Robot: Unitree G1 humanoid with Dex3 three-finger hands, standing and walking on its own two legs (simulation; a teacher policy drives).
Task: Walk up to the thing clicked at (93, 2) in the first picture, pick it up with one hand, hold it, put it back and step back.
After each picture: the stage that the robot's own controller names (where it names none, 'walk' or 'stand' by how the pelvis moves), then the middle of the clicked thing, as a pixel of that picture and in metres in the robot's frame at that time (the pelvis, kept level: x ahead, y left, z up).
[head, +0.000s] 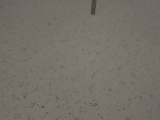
stand; (93, 6) +2.14 -0.24 -0.65
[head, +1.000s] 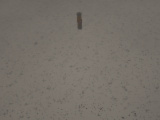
walk; (79, 21) +2.01 +0.13 -0.62
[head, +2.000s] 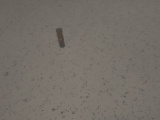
walk; (60, 38) +1.42 +0.31 -0.65
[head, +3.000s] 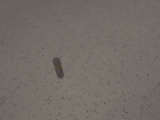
walk; (58, 68) +0.96 +0.28 -0.65
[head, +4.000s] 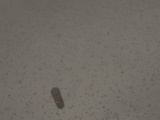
walk; (58, 98) +0.64 +0.26 -0.65
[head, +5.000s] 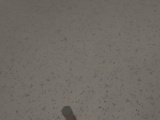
walk; (70, 116) +0.46 +0.18 -0.64
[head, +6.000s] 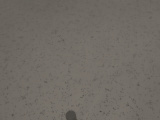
stand; out of the picture +0.42 +0.11 -0.64
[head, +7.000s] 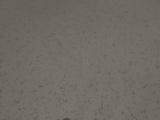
stand; out of the picture +0.38 +0.09 -0.65
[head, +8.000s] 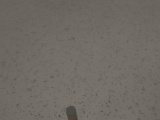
walk; (72, 117) +0.45 +0.13 -0.64
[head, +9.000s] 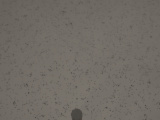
walk; (77, 118) +0.32 +0.04 -0.62
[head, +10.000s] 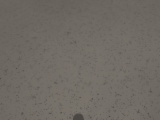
stand; out of the picture +0.41 +0.08 -0.64
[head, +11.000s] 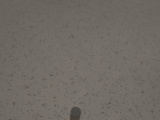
walk; (74, 118) +0.43 +0.02 -0.63
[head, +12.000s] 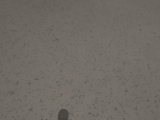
walk; out of the picture +0.44 +0.04 -0.64
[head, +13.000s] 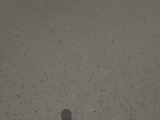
walk; out of the picture +0.44 +0.08 -0.64
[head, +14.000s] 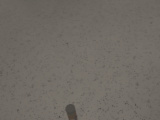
stand; (72, 115) +0.51 +0.14 -0.65
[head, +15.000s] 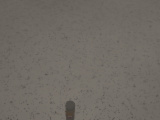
stand; (70, 112) +0.51 +0.05 -0.64
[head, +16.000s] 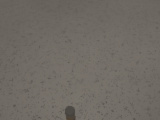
stand; (70, 117) +0.48 +0.09 -0.65
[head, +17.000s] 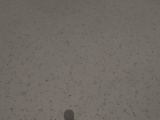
stand; out of the picture +0.45 +0.08 -0.66
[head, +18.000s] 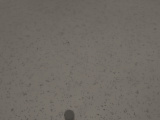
stand; out of the picture +0.45 +0.08 -0.66
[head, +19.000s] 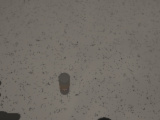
go down; (64, 84) +0.49 +0.06 -0.51
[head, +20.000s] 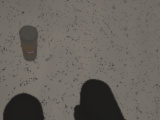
go down; (29, 46) +0.55 +0.11 -0.28
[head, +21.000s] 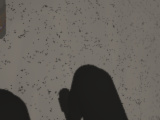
close in; out of the picture +0.55 +0.13 -0.22
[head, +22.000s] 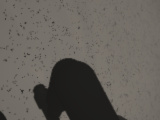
go down; out of the picture +0.54 +0.17 -0.20
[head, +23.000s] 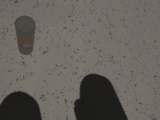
go down; (25, 38) +0.55 +0.11 -0.26
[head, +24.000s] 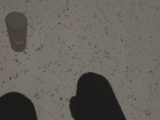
go down; (17, 35) +0.55 +0.11 -0.26
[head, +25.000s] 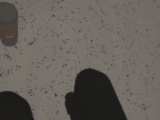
go down; (7, 28) +0.55 +0.12 -0.24
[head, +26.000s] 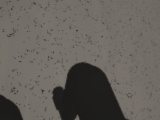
close in; out of the picture +0.55 +0.14 -0.21
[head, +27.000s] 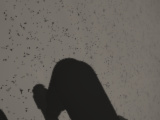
close in; out of the picture +0.54 +0.17 -0.21
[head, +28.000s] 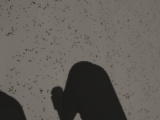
lift; out of the picture +0.56 +0.16 -0.21
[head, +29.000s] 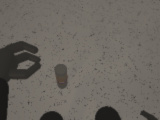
lift; (61, 77) +0.52 +0.08 -0.44
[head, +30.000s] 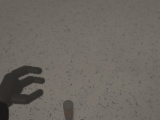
hold; (68, 111) +0.46 +0.07 -0.60
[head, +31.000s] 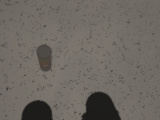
hold; (45, 59) +0.52 +0.09 -0.39
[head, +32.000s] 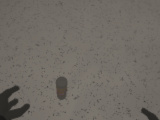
hold; (61, 89) +0.51 +0.07 -0.50
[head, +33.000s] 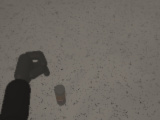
crouch; (60, 96) +0.50 +0.08 -0.57
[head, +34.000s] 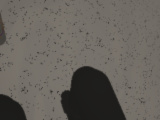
hold; out of the picture +0.55 +0.13 -0.23
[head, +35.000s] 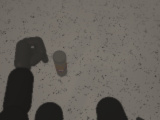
hold; (60, 65) +0.54 +0.08 -0.39
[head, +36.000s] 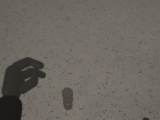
hold; (67, 99) +0.50 +0.07 -0.54
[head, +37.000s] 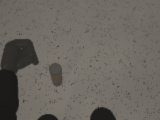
crouch; (56, 76) +0.51 +0.08 -0.46
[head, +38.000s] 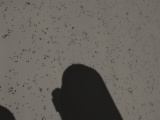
lower; out of the picture +0.56 +0.16 -0.21
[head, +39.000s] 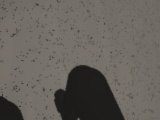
lower; out of the picture +0.55 +0.15 -0.22
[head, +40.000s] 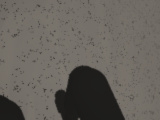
loosen; out of the picture +0.56 +0.15 -0.22
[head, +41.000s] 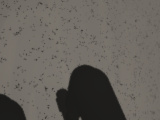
loosen; out of the picture +0.57 +0.15 -0.22
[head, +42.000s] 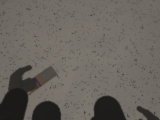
walk; (36, 82) +0.43 +0.20 -0.48
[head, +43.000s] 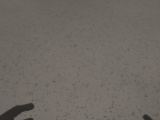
hold; out of the picture +0.27 +0.12 -0.69
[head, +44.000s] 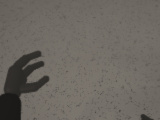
lower; out of the picture +0.24 +0.10 -0.66
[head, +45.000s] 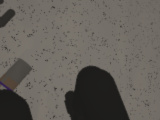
lower; (3, 87) +0.34 +0.15 -0.31
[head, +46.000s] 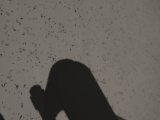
lower; out of the picture +0.34 +0.22 -0.31
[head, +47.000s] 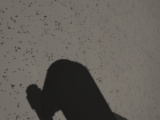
lower; out of the picture +0.37 +0.25 -0.31
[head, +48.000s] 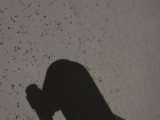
withdraw; out of the picture +0.39 +0.28 -0.31
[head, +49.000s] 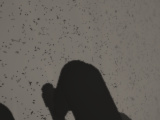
stand; out of the picture +0.43 +0.29 -0.31
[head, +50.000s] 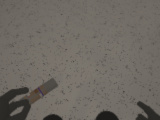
stand; (39, 92) +0.46 +0.23 -0.55
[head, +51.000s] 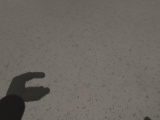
hold; out of the picture +0.43 +0.23 -0.70
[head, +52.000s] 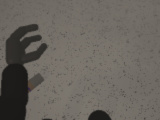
lower; (26, 87) +0.50 +0.27 -0.59
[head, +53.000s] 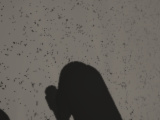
lower; out of the picture +0.52 +0.36 -0.30
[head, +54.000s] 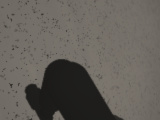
lower; out of the picture +0.50 +0.40 -0.31
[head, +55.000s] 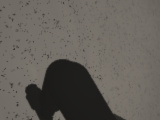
lower; out of the picture +0.51 +0.42 -0.31
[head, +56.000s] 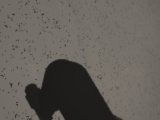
withdraw; out of the picture +0.52 +0.43 -0.31
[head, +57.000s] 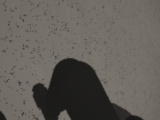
withdraw; out of the picture +0.53 +0.43 -0.30
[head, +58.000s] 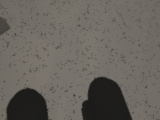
walk; out of the picture +0.59 +0.36 -0.36
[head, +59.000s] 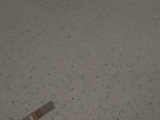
hold; (39, 113) +0.55 +0.30 -0.68
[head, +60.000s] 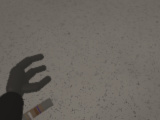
lower; (37, 110) +0.54 +0.31 -0.70
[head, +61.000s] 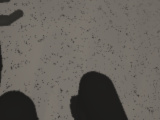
lower; out of the picture +0.61 +0.36 -0.35
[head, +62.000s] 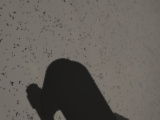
stand; out of the picture +0.54 +0.44 -0.31
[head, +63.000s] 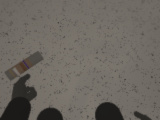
stand; (24, 65) +0.60 +0.31 -0.51
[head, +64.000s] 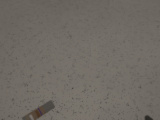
stand; (39, 112) +0.55 +0.29 -0.68
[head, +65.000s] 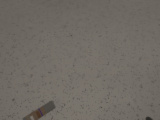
stand; (39, 112) +0.54 +0.29 -0.68
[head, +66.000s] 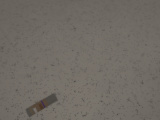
stand; (42, 104) +0.54 +0.30 -0.70
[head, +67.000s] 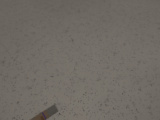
stand; (43, 116) +0.53 +0.31 -0.75
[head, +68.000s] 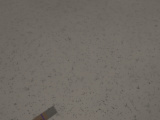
stand; (42, 118) +0.50 +0.32 -0.75
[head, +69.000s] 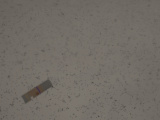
walk; (37, 90) +0.60 +0.27 -0.72
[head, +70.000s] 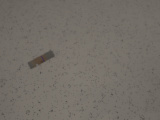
walk; (41, 59) +0.91 +0.32 -0.73
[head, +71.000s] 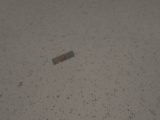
stand; (63, 57) +1.17 +0.24 -0.73
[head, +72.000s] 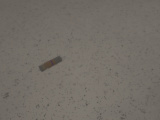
stand; (50, 63) +1.09 +0.29 -0.75
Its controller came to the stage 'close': yes
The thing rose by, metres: 0.00
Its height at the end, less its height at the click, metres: -0.09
